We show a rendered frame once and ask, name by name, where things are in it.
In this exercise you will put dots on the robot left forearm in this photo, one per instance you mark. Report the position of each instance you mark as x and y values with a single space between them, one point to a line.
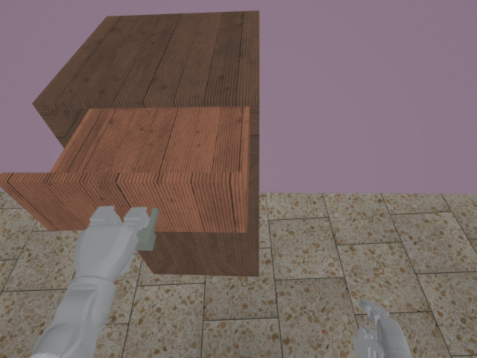
79 318

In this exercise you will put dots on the robot right hand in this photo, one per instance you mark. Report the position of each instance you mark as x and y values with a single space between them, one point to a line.
388 338

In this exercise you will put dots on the robot left hand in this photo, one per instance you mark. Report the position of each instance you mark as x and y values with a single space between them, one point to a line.
105 249

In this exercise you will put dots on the drawer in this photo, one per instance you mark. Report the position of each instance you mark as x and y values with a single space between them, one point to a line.
192 163

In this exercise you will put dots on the cabinet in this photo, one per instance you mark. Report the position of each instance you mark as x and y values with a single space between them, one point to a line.
170 60

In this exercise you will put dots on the handle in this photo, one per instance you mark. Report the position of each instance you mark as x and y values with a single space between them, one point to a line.
146 235

